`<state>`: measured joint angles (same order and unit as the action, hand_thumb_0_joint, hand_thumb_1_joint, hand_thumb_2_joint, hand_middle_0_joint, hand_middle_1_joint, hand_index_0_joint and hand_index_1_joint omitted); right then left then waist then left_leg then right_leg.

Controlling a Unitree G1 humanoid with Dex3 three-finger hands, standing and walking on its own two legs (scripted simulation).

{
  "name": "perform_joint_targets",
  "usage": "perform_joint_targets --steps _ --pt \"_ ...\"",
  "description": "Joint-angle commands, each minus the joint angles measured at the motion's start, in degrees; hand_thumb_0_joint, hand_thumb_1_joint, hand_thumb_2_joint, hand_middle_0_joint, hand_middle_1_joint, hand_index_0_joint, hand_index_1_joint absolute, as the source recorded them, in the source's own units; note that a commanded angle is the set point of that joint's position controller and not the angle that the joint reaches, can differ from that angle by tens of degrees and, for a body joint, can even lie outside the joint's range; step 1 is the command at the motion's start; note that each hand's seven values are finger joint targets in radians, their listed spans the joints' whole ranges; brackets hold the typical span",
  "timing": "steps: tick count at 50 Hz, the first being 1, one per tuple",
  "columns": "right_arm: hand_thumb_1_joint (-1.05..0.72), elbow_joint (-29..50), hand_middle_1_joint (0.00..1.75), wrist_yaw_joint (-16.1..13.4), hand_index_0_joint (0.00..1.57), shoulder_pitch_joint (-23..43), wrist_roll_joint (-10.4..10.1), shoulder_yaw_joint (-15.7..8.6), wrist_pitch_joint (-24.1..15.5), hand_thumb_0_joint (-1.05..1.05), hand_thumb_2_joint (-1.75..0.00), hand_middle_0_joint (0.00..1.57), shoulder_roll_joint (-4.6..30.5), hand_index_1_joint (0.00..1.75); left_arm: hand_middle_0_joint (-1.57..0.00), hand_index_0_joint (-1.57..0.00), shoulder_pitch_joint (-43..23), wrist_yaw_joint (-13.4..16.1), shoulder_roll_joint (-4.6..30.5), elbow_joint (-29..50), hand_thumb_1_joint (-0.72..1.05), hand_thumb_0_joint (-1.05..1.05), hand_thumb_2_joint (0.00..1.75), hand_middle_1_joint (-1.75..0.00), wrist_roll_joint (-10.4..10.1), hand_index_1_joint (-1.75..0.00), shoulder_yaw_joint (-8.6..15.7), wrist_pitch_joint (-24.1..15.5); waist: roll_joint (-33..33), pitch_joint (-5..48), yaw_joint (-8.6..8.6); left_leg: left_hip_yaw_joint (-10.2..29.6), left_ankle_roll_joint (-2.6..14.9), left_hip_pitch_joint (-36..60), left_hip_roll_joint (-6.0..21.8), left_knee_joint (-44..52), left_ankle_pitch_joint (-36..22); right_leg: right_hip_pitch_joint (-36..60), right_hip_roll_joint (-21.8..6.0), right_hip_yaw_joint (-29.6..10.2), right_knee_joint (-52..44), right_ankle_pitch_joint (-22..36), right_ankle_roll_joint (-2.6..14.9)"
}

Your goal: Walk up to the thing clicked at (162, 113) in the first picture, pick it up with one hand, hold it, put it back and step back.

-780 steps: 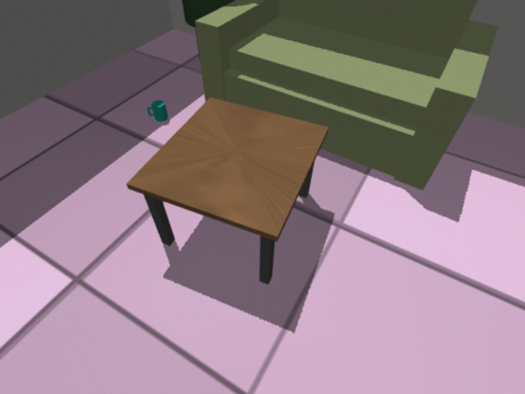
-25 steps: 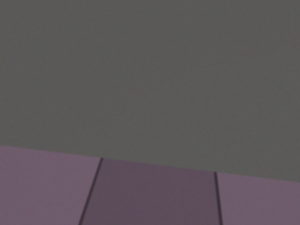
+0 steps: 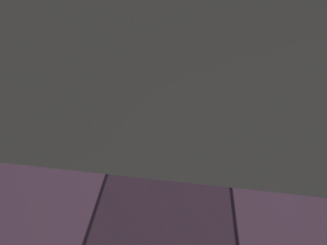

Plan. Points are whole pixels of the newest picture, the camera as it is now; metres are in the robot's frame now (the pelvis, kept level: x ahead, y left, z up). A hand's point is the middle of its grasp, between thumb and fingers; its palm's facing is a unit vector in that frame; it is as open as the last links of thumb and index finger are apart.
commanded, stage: stand
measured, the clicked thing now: out of the picture -0.38 -1.39 -0.73
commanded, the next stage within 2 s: walk up in 0.36 s
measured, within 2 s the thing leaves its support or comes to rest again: neither
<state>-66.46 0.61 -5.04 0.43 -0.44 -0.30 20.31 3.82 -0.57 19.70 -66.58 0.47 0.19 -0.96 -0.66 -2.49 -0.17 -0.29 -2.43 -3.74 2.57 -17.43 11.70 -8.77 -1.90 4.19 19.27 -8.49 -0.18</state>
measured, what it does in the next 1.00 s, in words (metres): steps on the spot, turning right: left foot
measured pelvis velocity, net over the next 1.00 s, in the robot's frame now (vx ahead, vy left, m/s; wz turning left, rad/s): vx -0.02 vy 0.10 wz -0.70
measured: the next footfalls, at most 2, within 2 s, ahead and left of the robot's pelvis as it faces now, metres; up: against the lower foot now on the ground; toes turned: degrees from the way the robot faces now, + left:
left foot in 0.64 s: +0.07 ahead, +0.15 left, +0.00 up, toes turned -24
right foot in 1.08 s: -0.08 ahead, -0.04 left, +0.00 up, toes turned -48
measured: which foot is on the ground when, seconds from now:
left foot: down 0.00-0.36, up 0.38-0.62, down 0.64-1.00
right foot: down 0.00-0.64, up 0.66-1.00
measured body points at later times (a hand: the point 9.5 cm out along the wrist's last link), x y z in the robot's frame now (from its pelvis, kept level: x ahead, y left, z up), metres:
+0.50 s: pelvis -0.01 +0.02 +0.00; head +0.02 -0.01 +0.44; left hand +0.07 +0.32 -0.13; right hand +0.08 -0.31 -0.13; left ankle -0.03 +0.15 -0.71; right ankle +0.02 -0.12 -0.75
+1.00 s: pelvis -0.02 +0.10 -0.01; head +0.01 +0.06 +0.44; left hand +0.28 +0.28 -0.11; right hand -0.16 -0.20 -0.12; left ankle +0.03 +0.17 -0.75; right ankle -0.10 -0.03 -0.72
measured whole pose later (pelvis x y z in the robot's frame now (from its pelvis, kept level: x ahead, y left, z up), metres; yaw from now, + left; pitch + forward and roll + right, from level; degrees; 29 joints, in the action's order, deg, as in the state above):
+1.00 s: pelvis -0.02 +0.10 -0.01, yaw -40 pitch -1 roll -1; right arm -43.5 4.3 -13.1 2.0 -5.4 1.6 23.1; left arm 12.4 -3.4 25.0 -46.3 1.8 4.2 2.8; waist -2.4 -6.7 -3.1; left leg -14.9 1.8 -10.5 5.4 -28.7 17.2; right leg -20.5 -2.8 1.5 42.6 -21.0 -0.6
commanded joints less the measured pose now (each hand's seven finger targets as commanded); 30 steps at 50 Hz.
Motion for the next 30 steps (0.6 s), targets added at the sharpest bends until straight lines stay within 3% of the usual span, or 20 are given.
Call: perform_joint_targets --steps 1,17,18,19,20,21,23,24,28,29,30 --pt "-0.9 3.6 0.3 -0.83 0.2 2.7 0.09 -2.01 -1.17 0.0 -0.9 0.2 11.89 0.3 -0.2 -0.2 -2.55 0.97 12.75 3.4 0.9 0.0 0.9 -0.3 -0.15 -0.3 2.24 -1.03 0.23 4.94 0.27 3.63 2.34 -3.54 5.62 2.9 -8.0 5.18 -6.77 -6.35 -2.94 7.83 1.03" --pt "-0.9 4.21 0.3 -0.91 0.2 1.89 0.21 -1.9 -1.11 0.0 -0.9 0.2 11.71 0.3 -0.2 -0.2 -2.44 0.93 13.16 3.81 0.9 0.0 0.9 -0.3 -0.07 -0.3 2.46 -0.91 1.37 4.42 0.16 3.39 2.42 -2.79 5.73 2.53 -7.33 4.08 -6.49 -6.65 -3.47 6.66 1.14" --pt "-0.9 10.38 0.3 0.14 0.2 7.82 0.53 -6.15 -0.1 0.0 -0.9 0.2 18.34 0.3 -0.2 -0.2 4.51 0.89 17.88 6.92 0.9 0.0 0.9 -0.3 0.44 -0.3 5.15 0.38 -1.24 0.16 1.64 -4.7 2.51 -3.97 -0.21 -12.75 3.18 -1.49 -8.44 -19.39 -2.19 16.39 4.63" --pt "-0.9 12.24 0.3 0.24 0.2 8.2 0.54 -5.63 0.75 0.0 -0.9 0.2 14.61 0.3 -0.2 -0.2 7.89 1.3 19.61 7.32 0.9 0.0 0.9 -0.3 0.78 -0.3 5.89 0.1 3.55 0.88 2.49 -1.82 2.3 -13.86 -3.67 -19.91 15.82 4.98 -12.23 -27.73 -2.19 22.7 7.69" --pt "-0.9 13.26 0.3 0.47 0.2 5.66 0.34 -4.98 1.31 0.0 -0.9 0.2 10.98 0.3 -0.2 -0.2 8.62 1.63 21.3 9.29 0.9 0.0 0.9 -0.3 1.44 -0.3 7.34 0.05 8.24 2.15 2.69 2.13 2.01 -22.33 -5.25 -28.13 23.19 9.95 -16.01 -34.86 -3.39 19.19 11.99" --pt "-0.9 13.69 0.3 0.77 0.2 3.24 0.24 -4.9 2.01 0.0 -0.9 0.2 10.18 0.3 -0.2 -0.2 7.63 2.01 20.71 12.16 0.9 0.0 0.9 -0.3 1.64 -0.3 7.86 -0.03 9.13 3.59 1.47 6.6 2.38 -23.6 -3.05 -33.59 22.36 9.7 -17.24 -37.01 -4.3 10.95 14.09" --pt "-0.9 15.16 0.3 1.56 0.2 2.12 0.24 -5.93 2.99 0.0 -0.9 0.2 11.18 0.3 -0.2 -0.2 3.82 2.41 17.23 15.74 0.9 0.0 0.9 -0.3 1.74 -0.3 7.1 0.16 10.51 5.57 -1.13 9.6 2.34 -22.92 -0.81 -33.8 18.04 7.89 -11.83 -33.26 -4.4 2.56 12.06" --pt "-0.9 15.98 0.3 1.9 0.2 1.83 0.47 -6.45 3.3 0.0 -0.9 0.2 11.89 0.3 -0.2 -0.2 3.73 2.48 15.85 17.43 0.9 0.0 0.9 -0.3 1.77 -0.3 6.91 0.37 9.64 5.36 -1.23 7.72 1.82 -20.26 -1.76 -32.55 16.36 4.45 -8.83 -30.62 -4.59 0.23 10.43" --pt "-0.9 19.97 0.3 2.33 0.2 -1.85 1.16 -7.45 3.95 0.0 -0.9 0.2 11.39 0.3 -0.2 -0.2 3.32 2.01 16.25 22.55 0.9 0.0 0.9 -0.3 2.39 -0.3 7.54 1.44 9.26 4.94 -1.78 5.71 1.36 -9.64 -5.31 -21.84 15.91 -6.97 -7.24 -31.75 -2.52 6.55 9.57" --pt "-0.9 19.95 0.3 2.11 0.2 -4.17 1.19 -7.7 3.83 0.0 -0.9 0.2 11.29 0.3 -0.2 -0.2 1.43 1.83 16.35 23.94 0.9 0.0 0.9 -0.3 2.27 -0.3 7.62 1.74 9.94 5.46 -2.93 5.17 1.68 -4.45 -5.95 -17.13 13.93 -11.26 -5.87 -31.25 -1.72 6.28 8.21" --pt "-0.9 19.74 0.3 1.74 0.2 -7.66 1.34 -8.11 3.57 0.0 -0.9 0.2 11.46 0.3 -0.2 -0.2 -0.28 1.69 15.81 25.35 0.9 0.0 0.9 -0.3 2.0 -0.3 7.33 1.98 9.69 6.63 -5.12 4.5 2.37 3.19 -5.71 -9.4 8.19 -16.47 -2.83 -28.48 0.32 2.35 5.14"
